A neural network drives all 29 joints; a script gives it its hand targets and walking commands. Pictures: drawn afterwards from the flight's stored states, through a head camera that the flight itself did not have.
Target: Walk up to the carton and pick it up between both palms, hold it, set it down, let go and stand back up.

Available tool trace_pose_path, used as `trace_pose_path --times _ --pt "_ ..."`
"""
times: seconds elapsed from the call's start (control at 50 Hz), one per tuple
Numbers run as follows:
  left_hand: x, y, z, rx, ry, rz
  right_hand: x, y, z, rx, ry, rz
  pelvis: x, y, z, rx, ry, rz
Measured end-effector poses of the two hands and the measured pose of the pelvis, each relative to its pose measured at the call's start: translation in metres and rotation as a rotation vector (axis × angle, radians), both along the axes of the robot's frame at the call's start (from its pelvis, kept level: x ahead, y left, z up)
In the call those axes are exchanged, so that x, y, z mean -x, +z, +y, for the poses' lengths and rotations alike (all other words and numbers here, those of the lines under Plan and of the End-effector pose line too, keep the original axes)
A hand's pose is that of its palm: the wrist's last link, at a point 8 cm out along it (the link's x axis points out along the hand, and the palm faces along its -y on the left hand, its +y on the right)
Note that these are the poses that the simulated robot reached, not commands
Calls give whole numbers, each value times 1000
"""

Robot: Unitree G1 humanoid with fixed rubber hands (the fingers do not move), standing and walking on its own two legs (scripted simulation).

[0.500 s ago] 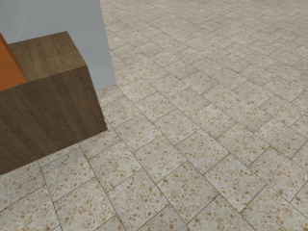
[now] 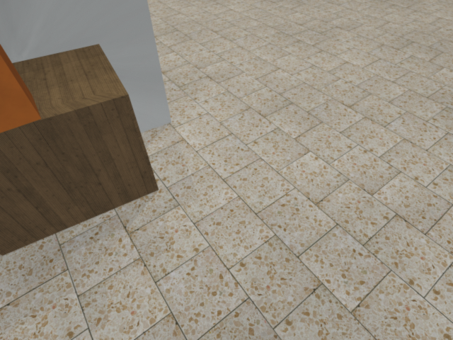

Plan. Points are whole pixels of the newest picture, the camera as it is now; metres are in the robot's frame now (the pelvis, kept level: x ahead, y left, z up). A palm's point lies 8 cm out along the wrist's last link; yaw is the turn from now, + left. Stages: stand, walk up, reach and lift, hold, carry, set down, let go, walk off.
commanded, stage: stand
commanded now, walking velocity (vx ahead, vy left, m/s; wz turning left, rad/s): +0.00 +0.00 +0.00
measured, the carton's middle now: out of the picture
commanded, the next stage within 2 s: walk up in 0.30 s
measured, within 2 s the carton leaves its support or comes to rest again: neither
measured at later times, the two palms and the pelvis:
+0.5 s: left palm out of the picture -0.03 +0.21 -0.15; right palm out of the picture -0.03 -0.20 -0.15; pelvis +0.00 +0.00 +0.00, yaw +0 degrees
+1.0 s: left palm out of the picture +0.11 +0.42 -0.14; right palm out of the picture +0.14 -0.12 -0.13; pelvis +0.08 +0.14 -0.02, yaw +20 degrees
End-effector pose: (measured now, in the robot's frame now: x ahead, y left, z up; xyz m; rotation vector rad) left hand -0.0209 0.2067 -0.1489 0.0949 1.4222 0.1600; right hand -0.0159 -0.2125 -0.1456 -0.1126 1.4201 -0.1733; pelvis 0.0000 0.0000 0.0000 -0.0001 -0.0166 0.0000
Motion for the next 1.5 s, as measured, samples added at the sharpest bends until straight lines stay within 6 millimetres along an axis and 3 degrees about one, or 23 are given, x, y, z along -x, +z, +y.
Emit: trace_pose_path --times 0.5,0.58,0.66,0.72,0.78,0.84,0.9,1.02,1.12,1.22,1.28,1.38,1.5 --pt "7 -2 0 3 4 30 10 -1 8 -6 -4 31 -1 0 2 1 1 -8" --pt "0 0 26 -72 56 -67 -3 1 -6 13 96 39 0 -4 9 20 85 -7" --pt "-1 8 70 -162 104 -128 -48 15 -25 85 190 -24 -4 -3 27 21 134 -16" --pt "-9 9 105 -194 115 -163 -87 28 -24 131 230 -94 -14 -4 46 22 175 -24" --pt "-25 0 142 -204 116 -198 -123 36 -6 159 282 -151 -27 -11 69 25 219 -33" --pt "-46 -19 182 -205 108 -223 -151 29 20 195 316 -205 -44 -30 102 26 251 -35" --pt "-75 -28 207 -174 97 -258 -157 15 50 191 302 -202 -53 -42 122 1 293 -37" --pt "-138 13 218 -134 88 -413 -159 17 104 110 351 -101 -86 -19 148 1 358 -29" --pt "-165 35 228 -164 145 -438 -201 15 128 53 427 -78 -129 -10 165 0 432 -18" --pt "-178 32 241 -251 248 -444 -286 -5 143 31 544 -104 -183 -25 175 -6 511 -13" --pt "-164 28 240 -278 370 -390 -348 -8 165 32 644 -137 -207 -26 186 13 551 -24" --pt "-127 37 225 -240 498 -223 -444 18 226 5 776 -252 -241 -5 213 -2 604 -14" --pt "-107 32 212 -142 592 -74 -519 27 319 -51 894 -317 -275 -2 254 5 665 -13"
